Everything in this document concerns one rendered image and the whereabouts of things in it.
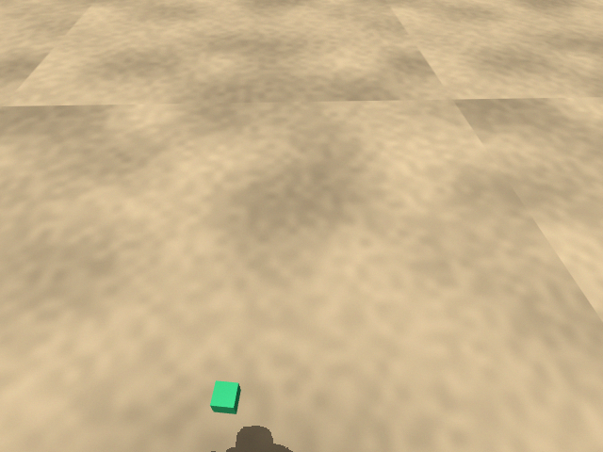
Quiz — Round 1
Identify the cube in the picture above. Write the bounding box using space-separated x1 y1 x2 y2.
210 380 241 414

